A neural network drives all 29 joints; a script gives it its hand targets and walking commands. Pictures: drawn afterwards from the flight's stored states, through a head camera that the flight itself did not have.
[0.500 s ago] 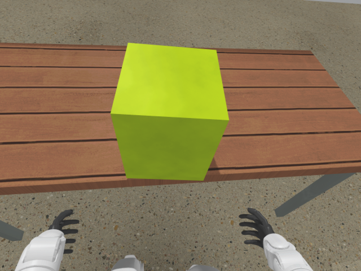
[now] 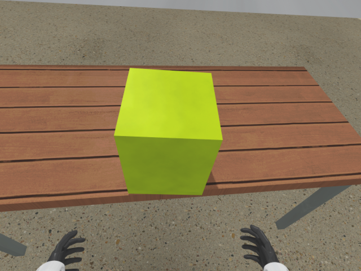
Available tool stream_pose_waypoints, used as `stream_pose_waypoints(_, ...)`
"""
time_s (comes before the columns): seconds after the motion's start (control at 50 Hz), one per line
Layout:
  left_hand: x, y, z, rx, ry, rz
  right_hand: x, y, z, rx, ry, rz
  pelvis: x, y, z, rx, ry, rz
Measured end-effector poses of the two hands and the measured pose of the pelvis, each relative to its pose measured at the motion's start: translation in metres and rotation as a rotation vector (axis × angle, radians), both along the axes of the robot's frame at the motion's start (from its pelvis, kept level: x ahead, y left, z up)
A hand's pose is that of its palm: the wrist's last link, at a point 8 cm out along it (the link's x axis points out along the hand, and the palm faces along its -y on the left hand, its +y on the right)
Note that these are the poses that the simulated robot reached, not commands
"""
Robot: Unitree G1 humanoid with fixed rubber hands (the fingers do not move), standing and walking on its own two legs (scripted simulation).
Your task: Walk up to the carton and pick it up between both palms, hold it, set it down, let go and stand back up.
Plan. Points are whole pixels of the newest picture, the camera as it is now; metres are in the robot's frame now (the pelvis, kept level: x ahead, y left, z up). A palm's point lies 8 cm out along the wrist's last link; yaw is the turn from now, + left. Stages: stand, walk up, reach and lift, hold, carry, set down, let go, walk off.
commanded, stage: reach and lift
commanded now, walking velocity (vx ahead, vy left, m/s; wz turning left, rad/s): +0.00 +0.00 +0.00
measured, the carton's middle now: (168, 135) +0.44 +0.04 +0.03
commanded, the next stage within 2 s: none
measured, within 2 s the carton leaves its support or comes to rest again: neither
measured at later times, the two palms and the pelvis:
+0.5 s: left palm (62, 250) +0.18 +0.24 -0.06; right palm (270, 250) +0.19 -0.20 -0.04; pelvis +0.03 +0.03 +0.01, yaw -1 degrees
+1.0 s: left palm (68, 244) +0.19 +0.22 -0.03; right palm (275, 252) +0.18 -0.19 -0.01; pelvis +0.02 +0.02 +0.01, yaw -2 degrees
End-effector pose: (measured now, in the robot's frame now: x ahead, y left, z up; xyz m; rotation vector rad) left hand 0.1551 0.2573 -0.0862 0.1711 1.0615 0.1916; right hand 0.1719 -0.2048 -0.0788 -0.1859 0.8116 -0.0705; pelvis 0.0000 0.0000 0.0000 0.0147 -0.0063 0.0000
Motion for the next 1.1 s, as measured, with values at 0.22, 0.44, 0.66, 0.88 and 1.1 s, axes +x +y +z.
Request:
stream_pose_waypoints(0.22, 0.005, 0.001, 0.008, -0.023, -0.142, 0.002, 0.013, -0.007, 0.021, -0.016, -0.078, 0.032, 0.016, 0.017, 0.008, -0.01, 0.009, -0.011)
stream_pose_waypoints(0.44, 0.026, -0.013, 0.025, -0.039, -0.284, -0.052, 0.017, 0.006, 0.032, 0.028, -0.168, 0.001, 0.025, 0.027, 0.011, -0.015, -0.018, -0.019)
stream_pose_waypoints(0.66, 0.03, -0.02, 0.04, -0.044, -0.397, -0.067, 0.014, 0.006, 0.048, 0.045, -0.251, -0.017, 0.025, 0.027, 0.012, -0.012, -0.032, -0.031)
stream_pose_waypoints(0.88, 0.031, -0.032, 0.054, -0.06, -0.516, -0.086, 0.009, 0.008, 0.062, 0.068, -0.328, -0.042, 0.022, 0.021, 0.013, -0.008, -0.042, -0.035)
stream_pose_waypoints(1.1, 0.04, -0.036, 0.069, -0.073, -0.632, -0.098, 0.012, 0.013, 0.074, 0.091, -0.405, -0.06, 0.023, 0.016, 0.012, -0.004, -0.038, -0.039)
